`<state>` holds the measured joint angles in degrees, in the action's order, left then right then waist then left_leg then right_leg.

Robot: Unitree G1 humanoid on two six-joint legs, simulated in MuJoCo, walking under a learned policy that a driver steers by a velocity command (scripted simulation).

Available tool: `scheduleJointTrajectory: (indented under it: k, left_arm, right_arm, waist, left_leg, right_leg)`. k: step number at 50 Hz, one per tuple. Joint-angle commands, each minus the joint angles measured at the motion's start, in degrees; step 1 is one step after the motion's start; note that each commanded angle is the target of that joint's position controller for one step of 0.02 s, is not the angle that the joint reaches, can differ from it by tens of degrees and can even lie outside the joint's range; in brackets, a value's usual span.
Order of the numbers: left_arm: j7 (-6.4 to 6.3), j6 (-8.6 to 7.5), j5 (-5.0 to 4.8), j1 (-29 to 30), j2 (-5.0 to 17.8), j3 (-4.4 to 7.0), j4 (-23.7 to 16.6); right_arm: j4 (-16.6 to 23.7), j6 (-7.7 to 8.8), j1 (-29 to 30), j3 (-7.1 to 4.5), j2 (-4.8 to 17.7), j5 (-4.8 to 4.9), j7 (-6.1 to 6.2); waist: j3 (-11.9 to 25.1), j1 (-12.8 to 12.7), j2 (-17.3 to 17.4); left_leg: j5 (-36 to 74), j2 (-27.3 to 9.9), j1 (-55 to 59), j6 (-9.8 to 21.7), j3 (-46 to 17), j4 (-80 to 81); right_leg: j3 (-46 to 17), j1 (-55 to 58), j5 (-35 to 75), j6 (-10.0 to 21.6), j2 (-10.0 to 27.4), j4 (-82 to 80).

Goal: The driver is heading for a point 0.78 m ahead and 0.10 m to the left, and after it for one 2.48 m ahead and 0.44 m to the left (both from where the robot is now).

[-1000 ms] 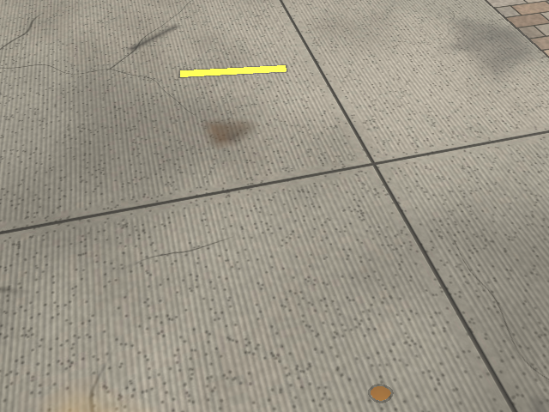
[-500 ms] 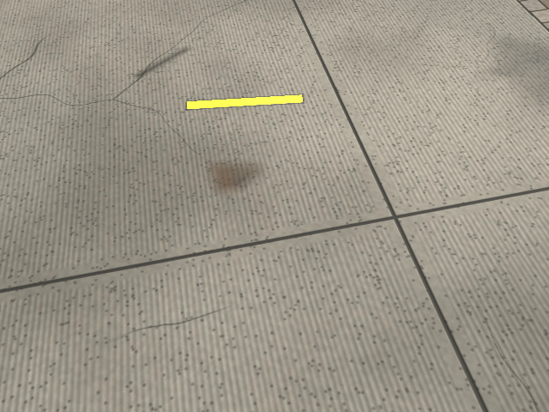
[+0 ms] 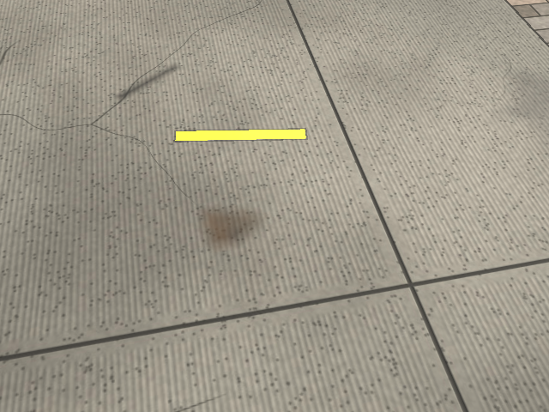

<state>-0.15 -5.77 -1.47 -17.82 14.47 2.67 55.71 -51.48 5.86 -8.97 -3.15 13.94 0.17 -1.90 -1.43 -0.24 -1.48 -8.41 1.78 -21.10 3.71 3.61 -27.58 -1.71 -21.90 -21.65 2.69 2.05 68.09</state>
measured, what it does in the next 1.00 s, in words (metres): walks ahead: right foot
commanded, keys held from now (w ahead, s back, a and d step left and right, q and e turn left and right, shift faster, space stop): w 0.44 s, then w+q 0.56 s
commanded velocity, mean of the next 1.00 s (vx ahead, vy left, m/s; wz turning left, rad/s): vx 0.50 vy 0.00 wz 0.21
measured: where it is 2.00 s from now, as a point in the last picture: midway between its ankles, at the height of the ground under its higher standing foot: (252, 303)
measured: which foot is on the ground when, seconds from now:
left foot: down 0.00-0.46, up 0.48-1.00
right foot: up 0.00-0.42, down 0.44-1.00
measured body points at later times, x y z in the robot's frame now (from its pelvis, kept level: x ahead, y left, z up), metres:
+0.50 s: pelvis +0.27 -0.05 -0.01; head +0.31 -0.06 +0.44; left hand +0.47 +0.19 -0.11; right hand +0.24 -0.32 -0.16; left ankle +0.09 +0.08 -0.68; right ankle +0.38 -0.15 -0.73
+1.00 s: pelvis +0.54 -0.01 -0.01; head +0.56 +0.00 +0.43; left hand +0.46 +0.25 -0.16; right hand +0.78 -0.20 -0.12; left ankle +0.64 +0.11 -0.73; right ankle +0.38 -0.15 -0.73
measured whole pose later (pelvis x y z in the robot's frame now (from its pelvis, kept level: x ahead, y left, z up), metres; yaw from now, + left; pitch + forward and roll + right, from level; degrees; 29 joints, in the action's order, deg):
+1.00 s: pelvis +0.54 -0.01 -0.01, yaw +15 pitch +2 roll -2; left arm -1.7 -3.3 -0.7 -18.9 14.1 4.5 56.5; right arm -46.3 2.1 -3.0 -4.0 12.7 1.4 -3.4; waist -1.9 -2.5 0.5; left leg -7.1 -1.9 -31.8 6.8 4.5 -35.9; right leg 17.2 6.7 -25.8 -2.3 2.6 20.1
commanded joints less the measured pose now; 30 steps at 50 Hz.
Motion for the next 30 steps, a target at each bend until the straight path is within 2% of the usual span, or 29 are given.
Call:
scheduleJointTrajectory:
  k: [1,3,5,7,11,16,19,20,21,22,23,24,25,26,27,28,30]
  left_arm:
    - [-0.57,-0.01,0.38,-0.7,4.3,1.63,-3.7]
    - [-0.75,1.04,0.53,-0.6,3.0,1.63,-3.9]
    - [-0.92,1.40,0.98,3.7,3.5,1.87,-5.5]
    - [-0.78,1.33,1.24,7.8,3.3,1.94,-6.8]
    - [-0.01,0.86,0.92,15.4,2.0,1.39,-8.7]
    - [1.53,0.28,0.27,23.1,2.1,0.76,-11.5]
    - [2.46,-0.31,0.12,22.4,3.5,1.02,-12.3]
    - [2.49,-0.46,0.18,19.4,4.7,1.56,-11.7]
    - [2.33,-0.53,0.38,13.0,6.3,2.57,-9.7]
    - [1.90,-0.50,0.63,2.6,9.5,4.06,-6.6]
    - [1.36,-0.43,1.91,-6.6,14.8,5.38,-5.1]
    - [1.47,-0.13,1.30,-8.3,13.5,4.82,-4.4]
    - [1.41,-0.24,1.06,-5.3,9.3,3.48,-4.9]
    - [1.18,-0.31,1.18,-0.4,7.3,2.79,-6.0]
    - [1.38,-0.59,1.56,3.9,5.6,2.21,-6.3]
    - [1.50,-1.02,1.86,6.5,3.7,1.70,-6.4]
    - [1.59,-1.35,2.34,7.2,2.9,1.64,-5.4]
  right_arm:
    - [1.2,0.76,-2.4,-0.61,4.1,-0.79,-0.20]
    - [0.0,1.01,-4.2,-0.95,5.6,-0.50,0.13]
    - [-0.8,0.95,-6.1,-1.34,7.2,-0.48,0.90]
    - [-1.5,0.54,-8.0,-1.32,7.5,-0.32,1.57]
    - [-2.7,0.08,-11.3,-1.20,7.9,0.24,2.13]
    - [-5.3,-0.99,-15.9,-1.49,8.5,0.62,2.31]
    - [-5.8,-1.74,-15.3,-2.04,9.4,0.86,2.65]
    - [-5.5,-1.93,-14.1,-2.22,9.9,0.89,2.70]
    - [-5.2,-2.20,-12.5,-2.16,9.9,0.95,2.71]
    - [-4.5,-2.30,-11.9,-1.54,8.3,0.61,2.67]
    - [-3.3,-1.68,-16.1,-0.02,3.6,-0.10,2.32]
    - [-4.2,-0.35,-18.9,1.22,0.1,0.68,1.95]
    - [-3.7,0.61,-14.5,-0.58,6.6,2.36,1.78]
    - [-2.0,0.91,-9.7,-1.01,8.2,3.20,1.87]
    - [-1.7,0.62,-7.6,-1.16,7.4,2.68,2.27]
    - [-2.0,-0.26,-7.7,-1.74,6.9,2.04,2.66]
    - [-3.0,-2.06,-10.6,-1.71,3.8,2.01,2.64]
  waist:
    - [4.5,-0.4,5.7]
    - [2.7,-1.1,5.4]
    - [0.9,-0.5,4.3]
    - [0.1,0.5,4.1]
    - [-1.4,2.9,4.6]
    - [-3.8,5.3,4.7]
    - [-3.0,3.4,6.0]
    - [-1.1,1.5,6.8]
    - [2.8,-2.2,6.8]
    - [9.4,-6.4,5.4]
    - [18.7,-6.7,-4.4]
    - [25.0,-6.0,-14.6]
    - [18.8,-6.7,-9.1]
    - [11.7,-5.4,-6.4]
    - [7.2,-3.3,-2.2]
    - [4.7,-1.4,-2.6]
    - [3.0,0.7,-3.8]
  left_leg:
    - [5.3,-15.1,12.6,9.6,-18.5,17.1]
    - [7.8,-14.6,10.1,10.4,-15.3,19.4]
    - [9.6,-14.7,10.8,10.6,-13.6,20.8]
    - [10.6,-14.2,12.6,9.8,-11.9,21.2]
    - [10.0,-12.3,14.4,7.7,-8.0,21.5]
    - [10.3,-15.3,22.7,7.6,-8.0,18.5]
    - [17.2,-17.3,26.4,6.5,-8.4,14.3]
    - [25.1,-17.0,26.4,5.8,-7.9,11.1]
    - [34.2,-15.1,25.2,4.7,-6.0,3.9]
    - [34.1,-11.8,18.8,2.9,-3.7,-8.3]
    - [13.7,-5.2,-2.1,-0.5,-1.0,-30.6]
    - [-23.4,1.9,-15.8,-1.9,-6.5,-44.9]
    - [-22.6,-1.6,-21.1,-0.6,-12.2,-50.4]
    - [-17.7,-4.7,-22.3,0.2,-10.5,-49.8]
    - [-12.8,-7.2,-19.7,0.2,-9.6,-46.0]
    - [-9.8,-9.1,-16.8,0.2,-9.8,-42.4]
    - [-7.0,-10.0,-12.0,0.0,-9.9,-40.1]
  right_leg:
    - [-2.8,-11.9,6.0,0.5,6.4,-0.6]
    - [-2.0,-12.3,7.8,-0.2,6.9,-4.1]
    - [-1.8,-16.5,12.8,-1.4,7.3,-9.5]
    - [-1.5,-19.2,18.8,-2.1,7.1,-15.7]
    - [0.5,-17.5,27.7,-2.1,5.0,-28.4]
    - [1.5,-18.9,24.8,-1.2,3.3,-36.1]
    - [2.1,-15.3,18.9,0.9,2.0,-38.8]
    - [3.3,-9.9,17.3,1.8,0.5,-39.4]
    - [5.1,-0.5,17.7,3.1,-1.6,-40.6]
    - [3.6,14.9,19.5,5.3,-0.5,-39.5]
    - [-16.5,38.5,17.1,12.0,14.5,-39.1]
    - [-38.4,47.1,9.6,17.0,22.9,-48.5]
    - [-33.8,41.5,5.8,13.9,20.9,-50.1]
    - [-24.5,32.9,8.1,11.4,19.2,-51.2]
    - [-18.1,24.0,11.2,9.9,16.9,-53.8]
    - [-13.0,18.6,13.2,8.5,14.6,-56.0]
    - [-7.2,12.6,15.5,7.9,12.8,-59.2]
Next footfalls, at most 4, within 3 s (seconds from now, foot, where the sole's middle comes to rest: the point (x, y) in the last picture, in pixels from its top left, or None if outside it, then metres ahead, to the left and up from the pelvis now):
0.44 right None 0.42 -0.15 -0.77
1.02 left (233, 329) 0.68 0.12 -0.77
1.48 right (274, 253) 0.92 0.02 -0.77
1.84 left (203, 304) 0.75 0.20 -0.77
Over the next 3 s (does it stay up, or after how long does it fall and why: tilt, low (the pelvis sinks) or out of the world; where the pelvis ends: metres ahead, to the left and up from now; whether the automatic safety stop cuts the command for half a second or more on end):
stays up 1.05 0.11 0.00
